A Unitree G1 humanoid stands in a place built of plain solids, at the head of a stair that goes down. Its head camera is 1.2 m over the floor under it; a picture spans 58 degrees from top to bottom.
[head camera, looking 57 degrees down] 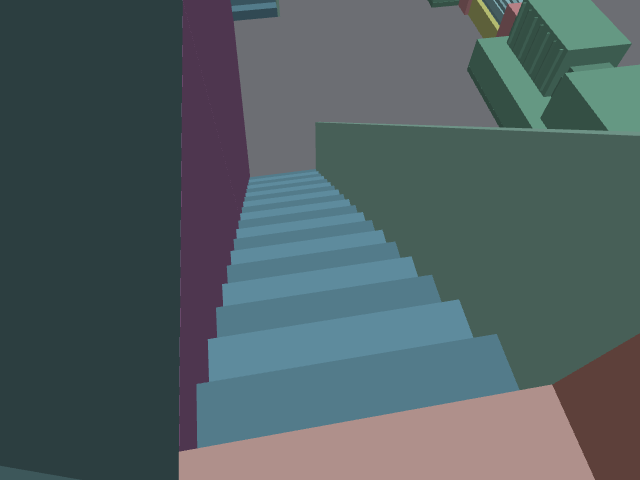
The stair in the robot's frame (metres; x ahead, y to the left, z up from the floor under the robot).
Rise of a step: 0.19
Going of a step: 0.22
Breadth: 1.00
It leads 10 degrees to the left of straight ahead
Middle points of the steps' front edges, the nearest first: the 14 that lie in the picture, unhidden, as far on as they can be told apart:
0.23 -0.14 0.00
0.45 -0.10 -0.19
0.66 -0.07 -0.39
0.88 -0.03 -0.58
1.10 0.01 -0.77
1.31 0.04 -0.96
1.53 0.08 -1.16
1.75 0.12 -1.35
1.97 0.15 -1.54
2.18 0.19 -1.74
2.40 0.23 -1.93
2.62 0.26 -2.12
2.83 0.30 -2.32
3.05 0.34 -2.51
